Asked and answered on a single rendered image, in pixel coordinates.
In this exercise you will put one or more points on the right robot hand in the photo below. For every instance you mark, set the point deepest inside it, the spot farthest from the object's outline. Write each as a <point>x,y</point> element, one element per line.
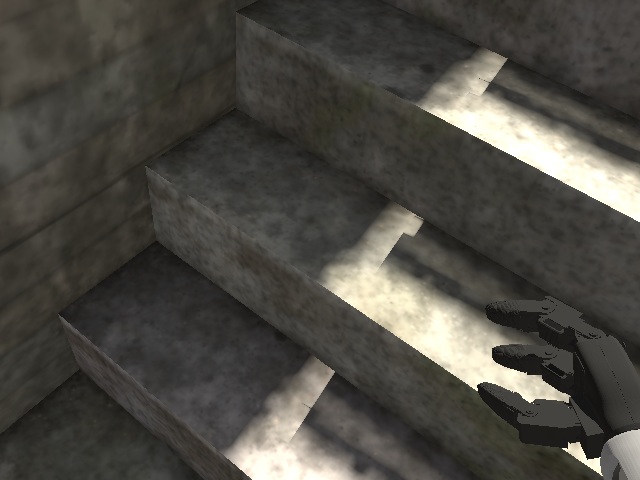
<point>579,360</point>

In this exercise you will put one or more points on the right robot forearm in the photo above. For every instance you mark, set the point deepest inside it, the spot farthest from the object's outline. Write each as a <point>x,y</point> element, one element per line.
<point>620,457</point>

